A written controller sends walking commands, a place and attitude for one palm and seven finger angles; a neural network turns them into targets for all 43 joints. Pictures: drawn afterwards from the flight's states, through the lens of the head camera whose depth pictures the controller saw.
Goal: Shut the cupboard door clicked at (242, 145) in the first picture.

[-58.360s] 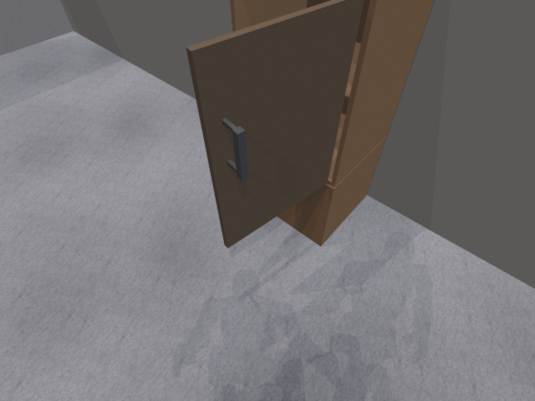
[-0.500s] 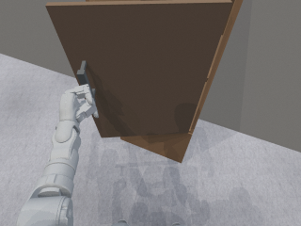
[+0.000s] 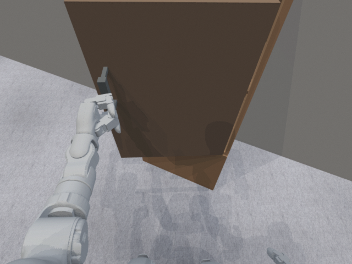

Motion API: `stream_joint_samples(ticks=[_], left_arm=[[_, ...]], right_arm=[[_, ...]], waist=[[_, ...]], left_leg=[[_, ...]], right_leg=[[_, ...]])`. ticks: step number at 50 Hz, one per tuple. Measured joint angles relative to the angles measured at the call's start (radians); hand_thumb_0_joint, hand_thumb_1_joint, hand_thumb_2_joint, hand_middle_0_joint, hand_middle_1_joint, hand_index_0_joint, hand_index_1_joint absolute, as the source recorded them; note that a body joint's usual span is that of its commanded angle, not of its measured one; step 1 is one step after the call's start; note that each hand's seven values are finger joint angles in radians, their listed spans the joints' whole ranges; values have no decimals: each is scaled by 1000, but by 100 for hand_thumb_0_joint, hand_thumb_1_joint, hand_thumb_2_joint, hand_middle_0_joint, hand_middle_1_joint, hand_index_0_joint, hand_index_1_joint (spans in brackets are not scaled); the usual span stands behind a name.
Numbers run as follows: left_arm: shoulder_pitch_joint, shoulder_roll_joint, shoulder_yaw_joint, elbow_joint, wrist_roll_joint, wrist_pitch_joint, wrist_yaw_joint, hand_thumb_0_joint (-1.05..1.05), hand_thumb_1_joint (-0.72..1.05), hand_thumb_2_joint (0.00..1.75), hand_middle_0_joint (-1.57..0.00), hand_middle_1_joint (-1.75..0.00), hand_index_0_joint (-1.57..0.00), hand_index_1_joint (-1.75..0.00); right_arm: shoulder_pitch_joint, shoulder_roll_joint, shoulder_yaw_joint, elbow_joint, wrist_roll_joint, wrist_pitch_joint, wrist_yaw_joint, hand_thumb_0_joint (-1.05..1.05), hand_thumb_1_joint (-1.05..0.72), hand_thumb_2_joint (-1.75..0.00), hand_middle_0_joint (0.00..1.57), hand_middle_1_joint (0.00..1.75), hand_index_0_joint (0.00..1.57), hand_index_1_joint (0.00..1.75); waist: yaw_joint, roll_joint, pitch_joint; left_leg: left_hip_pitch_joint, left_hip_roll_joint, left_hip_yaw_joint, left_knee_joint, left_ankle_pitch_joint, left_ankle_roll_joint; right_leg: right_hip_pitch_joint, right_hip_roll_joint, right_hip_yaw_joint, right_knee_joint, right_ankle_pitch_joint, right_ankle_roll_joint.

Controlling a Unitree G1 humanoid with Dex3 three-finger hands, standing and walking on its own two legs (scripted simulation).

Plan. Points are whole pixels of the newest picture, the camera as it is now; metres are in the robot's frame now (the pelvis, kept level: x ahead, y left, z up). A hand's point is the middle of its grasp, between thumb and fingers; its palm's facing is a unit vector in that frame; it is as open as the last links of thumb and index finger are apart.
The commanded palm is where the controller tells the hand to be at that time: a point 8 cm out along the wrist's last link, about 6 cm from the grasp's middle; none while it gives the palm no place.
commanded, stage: push the door shut along its arc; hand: left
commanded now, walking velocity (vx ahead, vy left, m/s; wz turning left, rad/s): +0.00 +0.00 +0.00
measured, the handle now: (109, 94) +0.52 +0.17 +0.08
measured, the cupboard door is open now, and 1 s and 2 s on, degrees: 27 12 4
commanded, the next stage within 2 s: pull the fist back off the door in 1.64 s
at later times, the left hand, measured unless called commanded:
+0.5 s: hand (118, 101) +0.48 +0.14 +0.09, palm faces -0.10 -0.99 -0.02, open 3.2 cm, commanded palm +0.48 +0.17 +0.08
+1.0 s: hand (131, 84) +0.54 +0.11 +0.09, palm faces -0.25 -0.97 -0.01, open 3.1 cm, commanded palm +0.55 +0.14 +0.08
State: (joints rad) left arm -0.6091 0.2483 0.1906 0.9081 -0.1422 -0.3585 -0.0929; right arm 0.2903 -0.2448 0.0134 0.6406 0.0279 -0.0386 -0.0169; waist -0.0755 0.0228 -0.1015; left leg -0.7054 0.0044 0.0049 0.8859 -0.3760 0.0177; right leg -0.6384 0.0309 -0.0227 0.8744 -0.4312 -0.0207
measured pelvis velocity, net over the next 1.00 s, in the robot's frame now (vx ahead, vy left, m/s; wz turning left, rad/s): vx -0.01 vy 0.01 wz -0.02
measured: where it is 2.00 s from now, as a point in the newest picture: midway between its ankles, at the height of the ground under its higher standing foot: outside the picture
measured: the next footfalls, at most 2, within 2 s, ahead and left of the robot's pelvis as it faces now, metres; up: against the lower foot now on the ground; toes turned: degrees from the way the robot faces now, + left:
none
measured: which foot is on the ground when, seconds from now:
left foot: down 0.00-1.00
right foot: down 0.00-1.00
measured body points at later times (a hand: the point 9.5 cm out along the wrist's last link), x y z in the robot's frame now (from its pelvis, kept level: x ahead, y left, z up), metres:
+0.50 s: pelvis -0.01 +0.00 -0.02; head +0.08 +0.01 +0.43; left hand +0.48 +0.20 +0.09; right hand +0.00 -0.27 -0.13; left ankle +0.03 +0.11 -0.69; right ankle +0.00 -0.11 -0.69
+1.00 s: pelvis -0.01 +0.01 -0.04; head +0.12 +0.03 +0.39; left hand +0.55 +0.17 +0.09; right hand -0.04 -0.25 -0.14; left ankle +0.03 +0.11 -0.69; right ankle +0.00 -0.11 -0.69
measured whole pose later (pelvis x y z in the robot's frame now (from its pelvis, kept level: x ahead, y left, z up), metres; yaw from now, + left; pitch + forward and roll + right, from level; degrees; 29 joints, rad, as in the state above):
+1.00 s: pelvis -0.01 +0.01 -0.04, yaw -1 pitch +23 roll -4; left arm -1.23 0.53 0.23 1.35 -0.08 -0.27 -0.31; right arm 0.42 -0.27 0.03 0.69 -0.01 -0.07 0.00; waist -0.23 0.05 -0.11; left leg -1.08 0.02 -0.03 1.09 -0.41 0.03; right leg -0.99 0.05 -0.06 1.03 -0.45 -0.01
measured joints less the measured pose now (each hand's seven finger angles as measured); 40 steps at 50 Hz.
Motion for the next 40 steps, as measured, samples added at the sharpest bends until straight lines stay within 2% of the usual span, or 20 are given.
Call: stream_joint_samples(ticks=[5,13,19,27,31,40], left_arm=[[-96,27,20,87,3,-16,-30,2,89,90,-130,-150,-131,-151],[-158,77,54,167,-2,-26,-95,2,90,90,-132,-150,-132,-150],[-212,113,51,218,-7,-26,-126,2,90,90,-133,-150,-133,-150],[-340,174,43,311,-1,-1,-161,2,90,90,-131,-150,-134,-150],[-387,191,61,338,3,11,-182,2,90,90,-130,-150,-134,-150],[-505,256,59,406,33,40,-197,2,90,90,-130,-150,-132,-150]], right_arm=[[3,-1,1,4,-3,-5,3,1,-91,-89,20,30,20,30],[62,-9,-3,18,-3,15,9,1,-91,-89,20,30,20,30],[95,-18,-7,39,-3,20,5,1,-91,-89,20,30,20,30],[105,-30,-4,57,-10,-2,4,1,-91,-89,20,30,20,30],[107,-34,-1,56,-14,-12,4,1,-91,-89,20,30,20,30],[115,-33,13,43,-18,-25,11,1,-91,-89,20,30,20,30]], waist=[[-15,-2,-3],[-30,1,-12],[-46,6,-8],[-78,9,-7],[-93,11,-10],[-128,16,-10]], left_leg=[[-38,1,1,18,-2,-1],[-75,5,2,40,-10,-1],[-108,6,-8,59,-11,-2],[-191,7,-23,97,-8,-2],[-227,10,-25,119,-12,-1],[-309,15,-32,170,-25,3]], right_leg=[[-39,0,0,20,-3,-1],[-78,4,1,41,-9,-2],[-104,7,-9,53,-9,-4],[-177,7,-24,82,-7,-4],[-211,11,-26,98,-8,-3],[-285,16,-34,134,-15,0]])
